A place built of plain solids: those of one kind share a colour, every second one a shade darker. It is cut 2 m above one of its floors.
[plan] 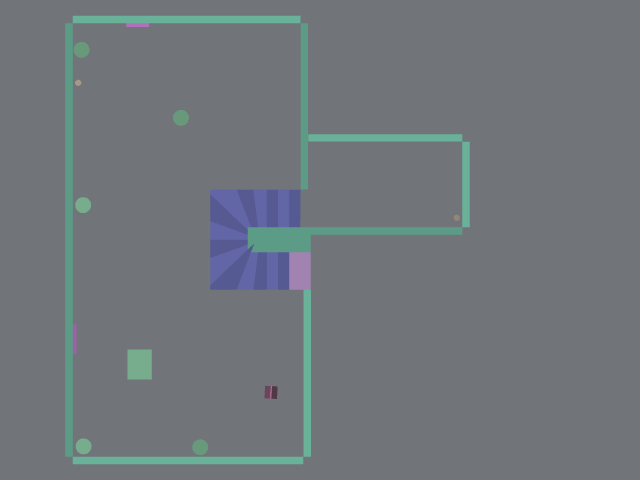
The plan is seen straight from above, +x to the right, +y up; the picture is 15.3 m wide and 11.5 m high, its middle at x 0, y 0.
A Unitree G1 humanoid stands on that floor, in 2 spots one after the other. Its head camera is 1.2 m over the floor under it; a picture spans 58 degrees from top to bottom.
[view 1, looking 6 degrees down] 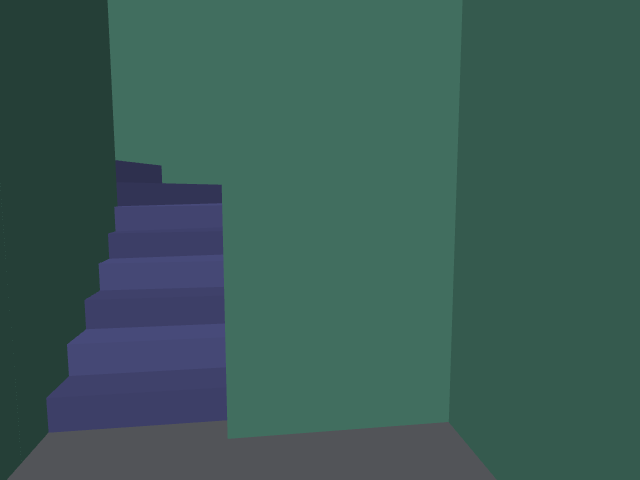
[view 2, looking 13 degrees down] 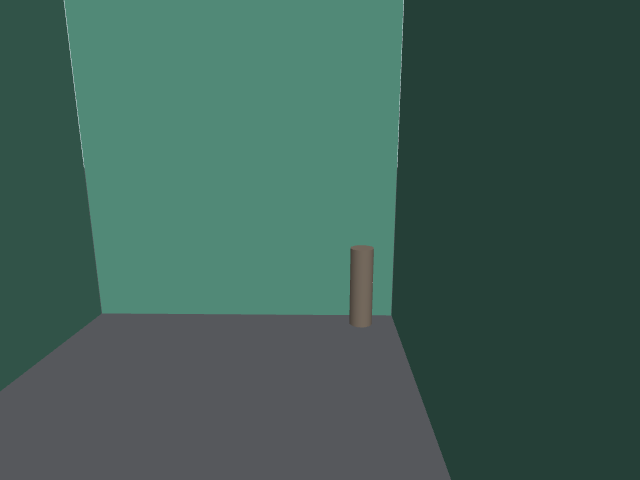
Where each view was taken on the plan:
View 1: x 1.78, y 1.38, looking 172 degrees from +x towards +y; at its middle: wall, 2.10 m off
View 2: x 0.56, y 0.76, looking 1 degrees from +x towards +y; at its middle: wall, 2.93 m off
